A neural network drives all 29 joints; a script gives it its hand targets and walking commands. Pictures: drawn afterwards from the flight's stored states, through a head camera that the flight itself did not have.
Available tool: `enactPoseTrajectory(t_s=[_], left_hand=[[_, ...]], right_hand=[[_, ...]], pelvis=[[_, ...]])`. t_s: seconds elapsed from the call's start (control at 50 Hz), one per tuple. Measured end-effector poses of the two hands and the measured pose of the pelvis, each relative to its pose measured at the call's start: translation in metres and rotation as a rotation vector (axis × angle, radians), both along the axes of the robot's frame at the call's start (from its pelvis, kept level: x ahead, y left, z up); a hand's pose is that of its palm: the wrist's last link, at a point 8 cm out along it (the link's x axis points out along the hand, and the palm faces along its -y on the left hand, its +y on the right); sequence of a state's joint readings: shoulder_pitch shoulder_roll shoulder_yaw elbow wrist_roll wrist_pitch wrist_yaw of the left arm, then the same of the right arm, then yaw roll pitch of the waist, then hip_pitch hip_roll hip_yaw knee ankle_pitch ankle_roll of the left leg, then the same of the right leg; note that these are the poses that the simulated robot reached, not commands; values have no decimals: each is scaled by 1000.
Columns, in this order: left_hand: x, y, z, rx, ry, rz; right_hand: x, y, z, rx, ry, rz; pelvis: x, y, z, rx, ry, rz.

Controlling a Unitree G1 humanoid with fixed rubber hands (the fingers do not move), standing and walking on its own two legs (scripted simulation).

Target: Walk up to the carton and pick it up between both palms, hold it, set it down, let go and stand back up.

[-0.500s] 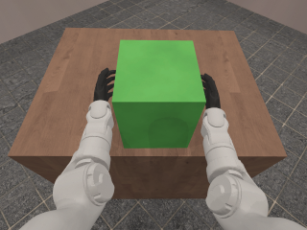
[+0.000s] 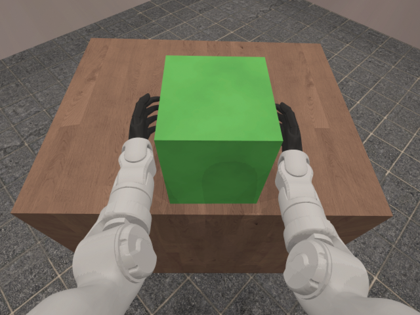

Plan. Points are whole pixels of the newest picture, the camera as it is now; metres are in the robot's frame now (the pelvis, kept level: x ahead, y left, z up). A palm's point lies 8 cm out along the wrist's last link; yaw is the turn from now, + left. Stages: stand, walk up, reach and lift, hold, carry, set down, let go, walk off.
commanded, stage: reach and lift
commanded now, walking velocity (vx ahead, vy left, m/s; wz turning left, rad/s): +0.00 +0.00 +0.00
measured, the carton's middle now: (214, 134) +0.47 +0.02 +0.03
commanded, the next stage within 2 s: none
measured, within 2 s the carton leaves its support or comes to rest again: leaves its support in 1.34 s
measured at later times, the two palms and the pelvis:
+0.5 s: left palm (141, 139) +0.43 +0.16 +0.07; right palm (290, 147) +0.41 -0.13 +0.07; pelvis -0.01 +0.00 +0.00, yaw +1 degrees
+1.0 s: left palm (138, 147) +0.41 +0.16 +0.07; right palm (291, 153) +0.40 -0.13 +0.07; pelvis -0.02 -0.01 +0.00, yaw +1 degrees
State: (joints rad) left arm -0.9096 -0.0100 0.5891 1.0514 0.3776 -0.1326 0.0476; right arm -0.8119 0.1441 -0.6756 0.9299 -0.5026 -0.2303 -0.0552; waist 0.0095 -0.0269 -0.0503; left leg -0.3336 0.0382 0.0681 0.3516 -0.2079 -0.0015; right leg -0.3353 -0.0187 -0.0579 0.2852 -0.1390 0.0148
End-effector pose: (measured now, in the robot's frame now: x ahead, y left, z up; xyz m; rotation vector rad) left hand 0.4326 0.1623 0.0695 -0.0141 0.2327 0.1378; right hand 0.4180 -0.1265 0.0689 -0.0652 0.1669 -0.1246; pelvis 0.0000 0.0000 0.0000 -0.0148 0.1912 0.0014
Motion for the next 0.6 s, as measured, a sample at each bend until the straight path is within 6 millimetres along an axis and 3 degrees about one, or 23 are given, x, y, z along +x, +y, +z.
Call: enactPoseTrajectory(t_s=[0.6], left_hand=[[-11, -2, 0, -11, -77, 0]], right_hand=[[-13, -1, 2, -58, -88, 15]], pelvis=[[-11, -3, 0, -2, 66, 17]])
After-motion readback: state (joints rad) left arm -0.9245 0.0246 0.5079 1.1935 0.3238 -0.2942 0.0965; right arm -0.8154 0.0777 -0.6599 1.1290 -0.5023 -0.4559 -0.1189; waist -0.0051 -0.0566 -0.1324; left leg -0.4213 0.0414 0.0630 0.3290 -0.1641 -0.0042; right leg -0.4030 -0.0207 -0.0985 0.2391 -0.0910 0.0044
